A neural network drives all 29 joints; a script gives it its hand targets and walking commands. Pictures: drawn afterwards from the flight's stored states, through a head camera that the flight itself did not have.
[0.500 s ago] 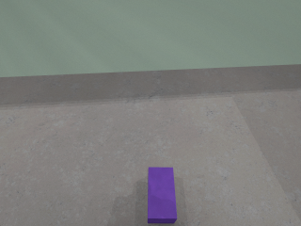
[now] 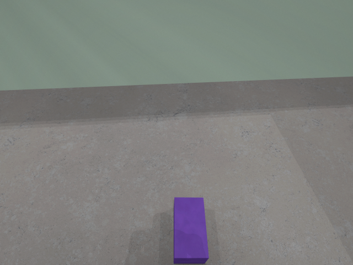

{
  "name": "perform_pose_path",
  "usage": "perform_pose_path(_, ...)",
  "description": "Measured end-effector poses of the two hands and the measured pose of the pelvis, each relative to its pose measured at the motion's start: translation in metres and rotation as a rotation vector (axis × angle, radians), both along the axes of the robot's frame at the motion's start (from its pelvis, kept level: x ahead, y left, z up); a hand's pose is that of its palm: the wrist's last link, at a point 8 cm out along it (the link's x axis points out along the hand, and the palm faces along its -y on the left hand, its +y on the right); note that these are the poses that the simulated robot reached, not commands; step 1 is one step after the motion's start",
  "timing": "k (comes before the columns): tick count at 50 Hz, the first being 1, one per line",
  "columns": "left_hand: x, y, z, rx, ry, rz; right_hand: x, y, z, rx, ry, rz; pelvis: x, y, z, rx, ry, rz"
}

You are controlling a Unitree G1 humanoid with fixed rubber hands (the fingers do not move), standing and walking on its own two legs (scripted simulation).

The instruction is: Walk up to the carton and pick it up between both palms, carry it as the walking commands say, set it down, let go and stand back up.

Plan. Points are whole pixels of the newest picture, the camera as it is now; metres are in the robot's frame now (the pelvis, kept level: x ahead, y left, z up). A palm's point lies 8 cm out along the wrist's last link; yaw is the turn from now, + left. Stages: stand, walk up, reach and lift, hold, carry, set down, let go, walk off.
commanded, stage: stand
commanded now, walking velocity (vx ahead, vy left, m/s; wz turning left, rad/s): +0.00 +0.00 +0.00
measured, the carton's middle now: (189, 229) +0.40 -0.07 -0.71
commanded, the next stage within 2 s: reach and lift in 0.14 s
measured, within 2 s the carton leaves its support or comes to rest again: neither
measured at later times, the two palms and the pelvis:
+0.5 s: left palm out of the picture +0.12 +0.19 -0.15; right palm out of the picture +0.14 -0.24 -0.14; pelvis -0.02 -0.01 -0.02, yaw +0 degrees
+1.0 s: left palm (125, 243) +0.21 +0.15 -0.19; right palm (263, 252) +0.20 -0.23 -0.18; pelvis -0.11 -0.04 -0.09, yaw +1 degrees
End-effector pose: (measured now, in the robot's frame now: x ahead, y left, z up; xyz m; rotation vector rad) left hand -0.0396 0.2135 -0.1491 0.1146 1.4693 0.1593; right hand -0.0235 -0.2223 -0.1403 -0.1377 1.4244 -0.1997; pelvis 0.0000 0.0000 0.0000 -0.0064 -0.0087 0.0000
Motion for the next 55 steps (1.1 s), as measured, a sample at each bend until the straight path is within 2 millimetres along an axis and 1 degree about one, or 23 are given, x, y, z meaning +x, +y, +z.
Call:
perform_pose_path(7,0.004,0.002,0.0,0.003,-0.002,0.0,0.003,0.003,-0.001,0.002,-0.002,-0.004,0.003,0.002,-0.001,0.001,0.001,-0.001)
perform_pose_path(8,0.01,0.002,0.0,0.003,-0.018,-0.004,0.008,0.002,-0.002,0.004,-0.02,-0.007,0.003,0.002,-0.002,-0.005,0.035,-0.008)
perform_pose_path(9,0.026,0.003,0.0,0.007,-0.06,-0.021,0.023,-0.001,-0.004,0.004,-0.062,-0.015,0.001,0.003,-0.006,-0.011,0.067,-0.015)
perform_pose_path(10,0.05,0.006,0.0,0.019,-0.11,-0.043,0.044,-0.005,-0.006,-0.001,-0.107,-0.014,-0.002,0.003,-0.01,-0.014,0.087,-0.021)
perform_pose_path(12,0.108,0.013,0.001,0.044,-0.192,-0.093,0.095,-0.013,-0.006,-0.016,-0.185,0.023,-0.012,0.003,-0.019,-0.019,0.106,-0.027)
perform_pose_path(14,0.161,0.017,0.008,0.06,-0.23,-0.137,0.141,-0.019,0.001,-0.02,-0.217,0.059,-0.018,0.002,-0.025,-0.022,0.12,-0.035)
perform_pose_path(15,0.181,0.017,0.012,0.064,-0.229,-0.141,0.158,-0.022,0.004,-0.02,-0.208,0.071,-0.02,0.001,-0.027,-0.024,0.132,-0.038)
perform_pose_path(16,0.195,0.017,0.016,0.065,-0.223,-0.136,0.169,-0.023,0.006,-0.018,-0.191,0.081,-0.021,0.001,-0.028,-0.024,0.149,-0.04)
perform_pose_path(17,0.205,0.015,0.019,0.062,-0.215,-0.126,0.177,-0.024,0.008,-0.015,-0.17,0.088,-0.02,0.0,-0.028,-0.025,0.166,-0.041)
perform_pose_path(18,0.209,0.013,0.02,0.056,-0.204,-0.114,0.18,-0.023,0.009,-0.008,-0.148,0.092,-0.019,-0.002,-0.028,-0.025,0.183,-0.04)
perform_pose_path(20,0.203,0.005,0.019,0.029,-0.171,-0.093,0.179,-0.021,0.01,0.008,-0.112,0.093,-0.017,-0.005,-0.025,-0.025,0.211,-0.036)
perform_pose_path(24,0.169,-0.015,0.006,-0.037,-0.128,-0.059,0.163,-0.018,0.005,0.021,-0.1,0.102,-0.017,-0.012,-0.023,-0.028,0.267,-0.002)
perform_pose_path(27,0.153,-0.026,-0.007,-0.056,-0.147,-0.052,0.156,-0.019,-0.004,0.024,-0.131,0.104,-0.024,-0.019,-0.031,-0.031,0.304,0.019)
perform_pose_path(30,0.152,-0.033,-0.02,-0.056,-0.194,-0.067,0.159,-0.021,-0.013,0.024,-0.191,0.099,-0.034,-0.026,-0.042,-0.031,0.327,0.024)
perform_pose_path(33,0.161,-0.038,-0.026,-0.049,-0.253,-0.085,0.164,-0.024,-0.019,0.03,-0.245,0.093,-0.047,-0.031,-0.052,-0.035,0.333,0.028)
perform_pose_path(37,0.178,-0.041,-0.027,-0.035,-0.326,-0.104,0.169,-0.026,-0.024,0.041,-0.302,0.078,-0.064,-0.037,-0.061,-0.033,0.314,0.032)
perform_pose_path(41,0.194,-0.043,-0.028,-0.024,-0.37,-0.108,0.174,-0.021,-0.031,0.062,-0.336,0.065,-0.08,-0.04,-0.07,-0.027,0.294,0.029)
perform_pose_path(43,0.203,-0.045,-0.03,-0.025,-0.386,-0.108,0.18,-0.018,-0.034,0.07,-0.348,0.061,-0.088,-0.041,-0.074,-0.026,0.287,0.028)
perform_pose_path(45,0.215,-0.048,-0.031,-0.028,-0.403,-0.109,0.189,-0.015,-0.037,0.071,-0.364,0.06,-0.095,-0.041,-0.078,-0.025,0.285,0.027)
perform_pose_path(49,0.241,-0.058,-0.035,-0.036,-0.439,-0.112,0.213,-0.01,-0.041,0.057,-0.401,0.067,-0.107,-0.039,-0.085,-0.025,0.3,0.024)
perform_pose_path(55,0.276,-0.071,-0.045,-0.037,-0.499,-0.103,0.252,-0.005,-0.049,0.041,-0.464,0.063,-0.115,-0.035,-0.095,-0.026,0.363,0.022)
